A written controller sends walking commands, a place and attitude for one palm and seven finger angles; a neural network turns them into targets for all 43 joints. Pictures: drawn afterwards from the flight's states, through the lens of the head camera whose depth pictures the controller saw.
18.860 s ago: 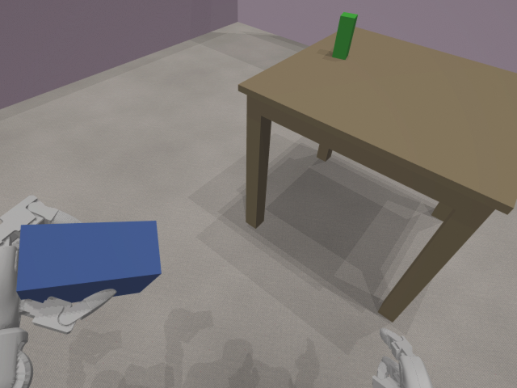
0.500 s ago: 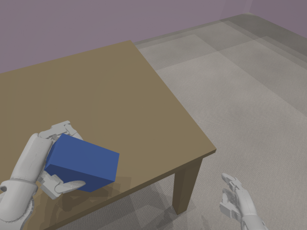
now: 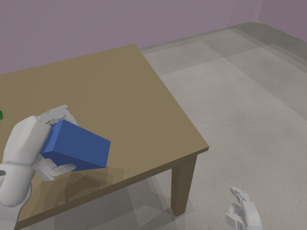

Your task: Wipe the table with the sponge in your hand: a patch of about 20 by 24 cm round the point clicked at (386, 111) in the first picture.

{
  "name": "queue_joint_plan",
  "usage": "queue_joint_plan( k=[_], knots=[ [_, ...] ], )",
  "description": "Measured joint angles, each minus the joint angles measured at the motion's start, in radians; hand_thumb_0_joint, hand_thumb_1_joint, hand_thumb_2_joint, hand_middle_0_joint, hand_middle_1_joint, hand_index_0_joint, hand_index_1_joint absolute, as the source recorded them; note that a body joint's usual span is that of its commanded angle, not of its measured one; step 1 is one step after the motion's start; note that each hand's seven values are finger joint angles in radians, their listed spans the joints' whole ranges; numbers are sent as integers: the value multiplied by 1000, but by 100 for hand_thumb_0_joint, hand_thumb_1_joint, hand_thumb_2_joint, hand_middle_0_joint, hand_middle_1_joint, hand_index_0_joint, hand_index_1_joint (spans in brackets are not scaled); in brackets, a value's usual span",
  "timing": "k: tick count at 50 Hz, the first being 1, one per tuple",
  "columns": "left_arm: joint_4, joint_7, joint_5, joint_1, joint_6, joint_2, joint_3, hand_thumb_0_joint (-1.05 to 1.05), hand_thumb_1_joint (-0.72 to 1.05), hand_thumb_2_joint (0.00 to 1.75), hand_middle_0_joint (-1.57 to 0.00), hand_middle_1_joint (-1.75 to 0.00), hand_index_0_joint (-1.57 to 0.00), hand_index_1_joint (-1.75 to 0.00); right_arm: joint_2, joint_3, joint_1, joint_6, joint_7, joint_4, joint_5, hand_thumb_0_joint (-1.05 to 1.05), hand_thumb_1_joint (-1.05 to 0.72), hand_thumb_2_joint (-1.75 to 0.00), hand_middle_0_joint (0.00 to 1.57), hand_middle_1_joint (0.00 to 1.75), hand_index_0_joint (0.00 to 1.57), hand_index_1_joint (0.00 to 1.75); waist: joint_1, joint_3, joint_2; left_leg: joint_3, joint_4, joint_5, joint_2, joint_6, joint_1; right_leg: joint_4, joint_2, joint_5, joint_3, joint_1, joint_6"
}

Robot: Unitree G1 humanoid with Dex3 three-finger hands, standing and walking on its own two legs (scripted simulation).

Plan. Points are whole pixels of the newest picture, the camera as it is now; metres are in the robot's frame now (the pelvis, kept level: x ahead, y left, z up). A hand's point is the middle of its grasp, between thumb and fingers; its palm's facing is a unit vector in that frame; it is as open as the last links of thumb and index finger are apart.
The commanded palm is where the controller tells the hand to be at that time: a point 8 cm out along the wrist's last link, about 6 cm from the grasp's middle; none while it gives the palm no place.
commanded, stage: turn the palm down, sponge in hand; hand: left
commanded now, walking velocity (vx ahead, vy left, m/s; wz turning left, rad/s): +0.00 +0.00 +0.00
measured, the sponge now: (76, 151) +0.25 +0.21 +0.12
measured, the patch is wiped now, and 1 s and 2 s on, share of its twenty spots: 0.00 0.00 0.00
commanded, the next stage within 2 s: move the sponge above the wiping area in 1.44 s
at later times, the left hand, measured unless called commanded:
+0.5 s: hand (42, 125) +0.27 +0.27 +0.19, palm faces +0.32 -0.23 -0.92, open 10.0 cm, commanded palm +0.22 +0.27 +0.22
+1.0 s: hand (31, 134) +0.26 +0.30 +0.17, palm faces +0.21 -0.14 -0.97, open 10.0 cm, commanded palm +0.21 +0.28 +0.22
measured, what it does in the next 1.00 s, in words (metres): stands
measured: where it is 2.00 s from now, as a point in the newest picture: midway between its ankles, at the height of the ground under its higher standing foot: outside the picture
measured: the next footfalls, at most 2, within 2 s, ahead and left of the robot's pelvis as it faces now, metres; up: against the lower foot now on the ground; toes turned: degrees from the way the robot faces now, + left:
none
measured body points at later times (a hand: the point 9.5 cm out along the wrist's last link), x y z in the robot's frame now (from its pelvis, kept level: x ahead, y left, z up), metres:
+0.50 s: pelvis +0.03 -0.02 +0.00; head +0.03 -0.07 +0.45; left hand +0.25 +0.28 +0.24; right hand +0.27 -0.24 -0.09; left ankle +0.05 +0.11 -0.73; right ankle +0.01 -0.08 -0.73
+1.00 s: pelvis +0.02 +0.00 +0.01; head +0.02 -0.06 +0.45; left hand +0.24 +0.30 +0.22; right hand +0.28 -0.21 -0.08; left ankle +0.05 +0.11 -0.73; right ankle +0.01 -0.08 -0.73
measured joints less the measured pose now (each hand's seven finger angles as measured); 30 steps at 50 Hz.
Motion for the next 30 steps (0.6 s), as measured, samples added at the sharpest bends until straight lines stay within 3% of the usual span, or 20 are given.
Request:
queue_joint_plan(
  k=[2, 4, 8, 10, 14, 17, 20, 24, 27, 30],
  knots=[
    [4, 35, -1, -17, 39, 13, 36, -1, -50, 101, -73, -135, -76, -134, -8, -7, 8, 22, 7, 2, 7, 1, -91, -90, 20, 30, 20, 30, 6, -9, 7, 2, -1, -7, 6, -5, 11, -6, 6, -2, 3, 12, -4],
    [36, 46, -4, -31, 116, 15, 72, -1, -50, 101, -73, -135, -76, -134, -23, -8, 5, 49, 12, 8, 20, 1, -91, -90, 20, 30, 20, 30, 9, -14, 19, 5, -6, -10, 9, -9, 21, -11, 10, -5, 7, 20, -6],
    [108, -25, 17, -19, 276, 28, 92, -1, -50, 101, -73, -135, -76, -134, -57, -2, -7, 83, 1, 1, 43, 1, -91, -90, 20, 30, 20, 30, 8, -12, 36, 5, -17, -11, 9, -11, 25, -11, 9, -12, 7, 19, -9],
    [111, -74, 40, 7, 302, 27, 70, -1, -50, 101, -73, -135, -76, -134, -68, -4, -14, 78, -8, -9, 46, 1, -91, -90, 20, 30, 20, 30, 10, -4, 40, 3, -12, -16, 9, -11, 19, -5, 10, -18, 5, 14, -11],
    [8, -116, 87, 83, 206, 7, 1, -1, -50, 101, -73, -135, -76, -134, -67, -20, -19, 42, -25, -24, 26, 1, -91, -90, 20, 30, 19, 30, 28, 3, 28, 0, 6, -31, 11, -12, 4, 9, 12, -33, 3, 1, -16],
    [-83, -68, 132, 123, 86, 17, -31, -1, -50, 101, -73, -135, -76, -134, -49, -31, -20, 22, -28, -26, 4, 1, -91, -90, 20, 30, 19, 30, 40, -10, 12, -3, 15, -44, 14, -17, 0, 11, 16, -42, 0, 1, -20],
    [-85, 8, 168, 81, 70, 39, -23, -1, -50, 101, -73, -134, -76, -134, -37, -40, -33, 32, -17, -15, 6, 1, -91, -90, 20, 30, 19, 30, 52, -21, 13, -4, 16, -52, 19, -24, 10, 3, 21, -45, 1, 14, -24],
    [38, 49, 169, -46, 202, 31, 24, -1, -50, 101, -73, -134, -76, -134, -38, -30, -70, 75, -9, 8, 26, 1, -91, -90, 20, 30, 20, 30, 51, -28, 35, 2, -6, -46, 16, -26, 33, -9, 19, -42, 7, 30, -23],
    [113, -1, 178, -84, 326, 38, 46, -1, -50, 101, -73, -134, -76, -133, -43, -10, -89, 97, -11, 3, 40, 1, -91, -90, 20, 30, 20, 30, 36, -30, 42, 7, -25, -35, 10, -22, 38, -9, 12, -41, 12, 26, -20],
    [113, -77, 206, -69, 408, 30, 7, -1, -50, 101, -73, -134, -76, -133, -56, 3, -100, 98, -11, -9, 51, 1, -91, -90, 20, 30, 20, 30, 26, -24, 50, 9, -31, -31, 5, -16, 38, -7, 7, -41, 14, 23, -17]
  ],
)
